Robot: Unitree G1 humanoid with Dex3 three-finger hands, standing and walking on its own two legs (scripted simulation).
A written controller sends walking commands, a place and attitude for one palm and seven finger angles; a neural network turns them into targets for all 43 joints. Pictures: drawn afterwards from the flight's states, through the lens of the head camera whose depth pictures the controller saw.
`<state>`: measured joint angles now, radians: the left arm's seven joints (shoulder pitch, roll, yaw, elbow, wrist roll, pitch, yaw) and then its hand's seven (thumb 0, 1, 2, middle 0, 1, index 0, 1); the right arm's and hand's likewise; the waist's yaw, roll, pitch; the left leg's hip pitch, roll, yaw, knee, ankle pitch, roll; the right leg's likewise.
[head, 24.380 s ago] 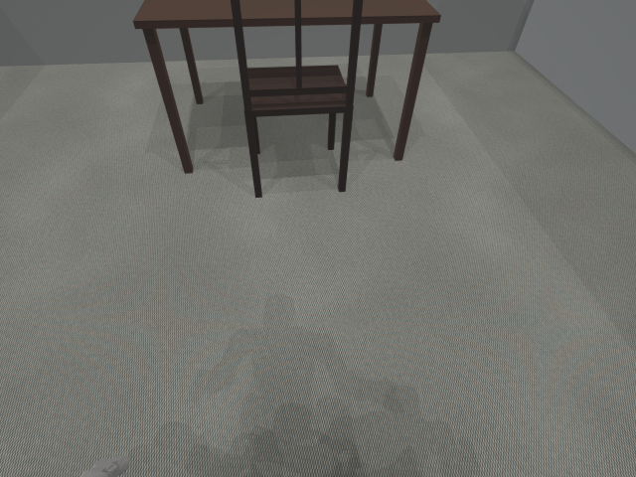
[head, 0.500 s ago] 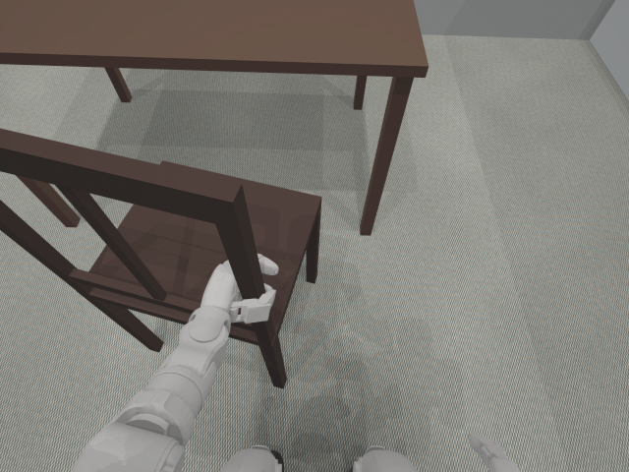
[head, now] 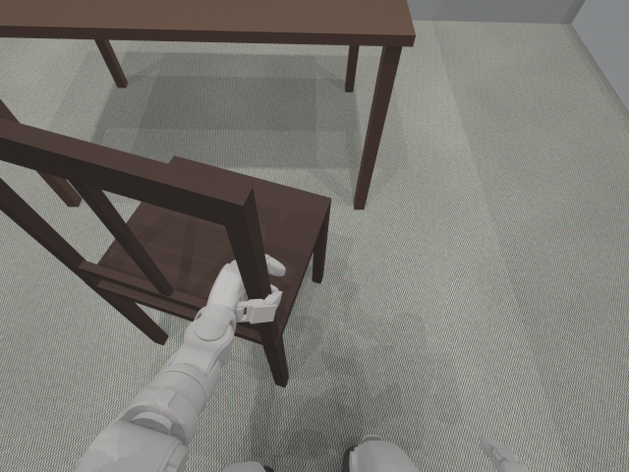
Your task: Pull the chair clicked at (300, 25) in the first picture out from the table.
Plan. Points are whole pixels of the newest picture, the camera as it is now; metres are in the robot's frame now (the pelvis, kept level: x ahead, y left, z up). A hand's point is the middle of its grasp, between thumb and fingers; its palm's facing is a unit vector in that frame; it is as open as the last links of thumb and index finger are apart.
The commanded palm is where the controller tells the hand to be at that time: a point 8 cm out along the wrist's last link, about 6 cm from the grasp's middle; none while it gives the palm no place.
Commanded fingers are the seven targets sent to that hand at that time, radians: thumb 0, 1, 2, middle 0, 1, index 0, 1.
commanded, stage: step backward, pulling the chair out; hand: left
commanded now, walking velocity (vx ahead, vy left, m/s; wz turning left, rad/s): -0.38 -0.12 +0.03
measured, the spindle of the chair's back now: (132, 247) +0.42 +0.29 -0.05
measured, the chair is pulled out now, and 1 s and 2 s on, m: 0.38 0.61 0.61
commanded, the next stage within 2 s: stop walking, hand still on the chair in 0.40 s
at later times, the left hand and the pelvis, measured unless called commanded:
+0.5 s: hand (264, 389) +0.22 +0.07 -0.07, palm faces -0.19 -0.98 -0.09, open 6.2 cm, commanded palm +0.21 +0.12 -0.06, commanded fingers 0.00 0.90 0.90 -0.50 -1.45 -0.50 -1.45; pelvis -0.11 +0.00 +0.00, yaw +2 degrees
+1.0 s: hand out of the picture +0.11 +0.05 -0.06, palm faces -0.18 -0.98 -0.09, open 6.2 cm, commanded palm +0.11 +0.10 -0.06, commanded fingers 0.00 0.90 0.90 -0.50 -1.45 -0.50 -1.45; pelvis -0.14 -0.01 +0.01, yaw +1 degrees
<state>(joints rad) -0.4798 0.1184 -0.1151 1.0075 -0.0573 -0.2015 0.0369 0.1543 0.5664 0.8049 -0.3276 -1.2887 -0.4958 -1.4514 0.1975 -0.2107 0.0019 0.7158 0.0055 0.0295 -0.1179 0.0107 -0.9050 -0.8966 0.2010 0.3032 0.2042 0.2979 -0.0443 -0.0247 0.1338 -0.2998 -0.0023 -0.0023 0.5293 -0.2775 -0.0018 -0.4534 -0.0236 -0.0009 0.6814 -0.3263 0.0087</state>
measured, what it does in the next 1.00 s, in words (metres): walks backwards: right foot, then left foot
